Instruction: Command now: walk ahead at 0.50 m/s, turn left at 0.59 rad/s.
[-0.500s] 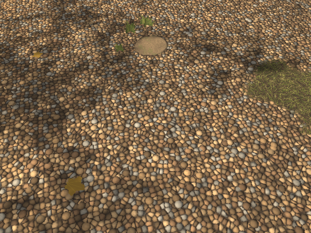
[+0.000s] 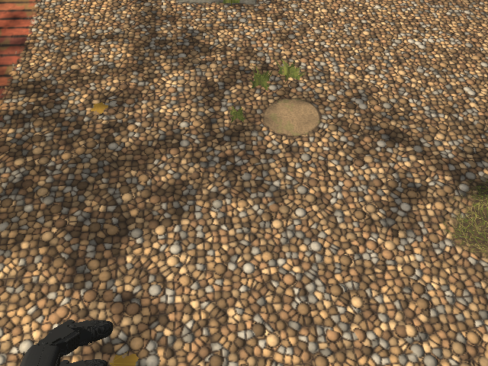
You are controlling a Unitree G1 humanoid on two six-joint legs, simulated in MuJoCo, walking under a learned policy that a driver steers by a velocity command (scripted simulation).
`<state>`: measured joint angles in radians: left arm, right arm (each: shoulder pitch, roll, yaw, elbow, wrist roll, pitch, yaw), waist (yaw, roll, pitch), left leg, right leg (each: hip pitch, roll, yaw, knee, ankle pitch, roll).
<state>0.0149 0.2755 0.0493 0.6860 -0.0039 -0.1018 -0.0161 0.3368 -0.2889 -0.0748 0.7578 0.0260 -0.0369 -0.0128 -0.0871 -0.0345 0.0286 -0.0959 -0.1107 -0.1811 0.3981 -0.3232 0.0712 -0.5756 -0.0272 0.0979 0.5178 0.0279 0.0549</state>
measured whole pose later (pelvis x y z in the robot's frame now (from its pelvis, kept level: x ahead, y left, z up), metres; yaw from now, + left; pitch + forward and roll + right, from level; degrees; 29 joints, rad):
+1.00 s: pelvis +0.44 +0.09 +0.00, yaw +25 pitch +1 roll +2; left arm 0.14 0.28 0.03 0.82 0.01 -0.01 0.02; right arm 0.18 -0.25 -0.04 0.77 -0.01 -0.02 0.01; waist -0.01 -0.05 0.02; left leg -0.23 -0.09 0.01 0.42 -0.21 0.06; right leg -0.42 -0.08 0.04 0.60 -0.15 0.05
